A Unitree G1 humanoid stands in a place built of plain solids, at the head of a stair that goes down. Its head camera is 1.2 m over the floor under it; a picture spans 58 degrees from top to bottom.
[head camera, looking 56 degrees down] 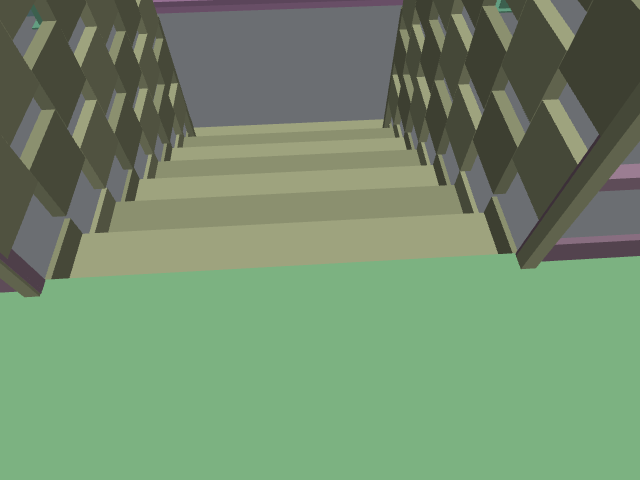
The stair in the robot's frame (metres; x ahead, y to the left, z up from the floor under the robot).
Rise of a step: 0.18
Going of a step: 0.30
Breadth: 1.62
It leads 4 degrees to the left of straight ahead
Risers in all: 8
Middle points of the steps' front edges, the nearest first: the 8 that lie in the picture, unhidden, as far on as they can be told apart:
0.71 0.11 0.00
1.01 0.13 -0.17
1.31 0.15 -0.35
1.61 0.17 -0.53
1.91 0.19 -0.70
2.21 0.21 -0.88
2.51 0.23 -1.06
2.81 0.25 -1.23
